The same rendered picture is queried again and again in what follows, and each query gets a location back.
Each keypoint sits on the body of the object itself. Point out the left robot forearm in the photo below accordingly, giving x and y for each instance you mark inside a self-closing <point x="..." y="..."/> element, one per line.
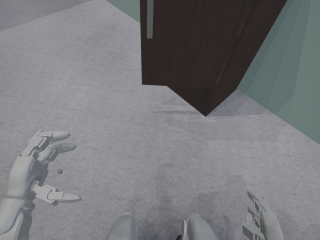
<point x="15" y="218"/>

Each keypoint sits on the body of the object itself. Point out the cupboard door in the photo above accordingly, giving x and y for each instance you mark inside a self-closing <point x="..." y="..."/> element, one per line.
<point x="190" y="42"/>

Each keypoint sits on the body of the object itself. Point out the right robot thigh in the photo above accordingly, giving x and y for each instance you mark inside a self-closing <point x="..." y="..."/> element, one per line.
<point x="195" y="228"/>

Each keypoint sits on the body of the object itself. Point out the robot right hand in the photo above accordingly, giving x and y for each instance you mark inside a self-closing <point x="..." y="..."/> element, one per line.
<point x="267" y="224"/>

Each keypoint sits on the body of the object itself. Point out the robot left hand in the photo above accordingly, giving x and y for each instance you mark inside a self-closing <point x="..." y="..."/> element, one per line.
<point x="22" y="180"/>

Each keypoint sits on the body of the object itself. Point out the left robot thigh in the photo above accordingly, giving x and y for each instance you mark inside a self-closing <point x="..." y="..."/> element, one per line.
<point x="126" y="227"/>

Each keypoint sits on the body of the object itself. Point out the robot thigh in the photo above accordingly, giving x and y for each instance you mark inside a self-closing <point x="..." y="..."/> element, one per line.
<point x="195" y="228"/>
<point x="126" y="227"/>

